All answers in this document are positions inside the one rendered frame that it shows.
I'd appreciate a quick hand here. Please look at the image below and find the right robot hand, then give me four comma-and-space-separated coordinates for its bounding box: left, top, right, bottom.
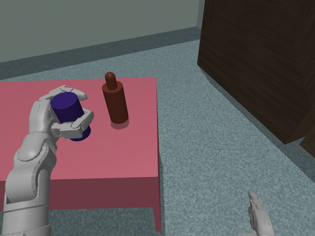
237, 190, 276, 236

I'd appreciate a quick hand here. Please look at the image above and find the left robot hand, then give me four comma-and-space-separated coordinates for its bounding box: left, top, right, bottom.
29, 85, 94, 143

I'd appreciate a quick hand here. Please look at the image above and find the desk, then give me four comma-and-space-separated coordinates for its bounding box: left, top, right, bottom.
0, 77, 161, 232

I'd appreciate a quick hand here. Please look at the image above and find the left robot arm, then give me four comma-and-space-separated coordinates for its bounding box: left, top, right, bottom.
0, 133, 57, 236

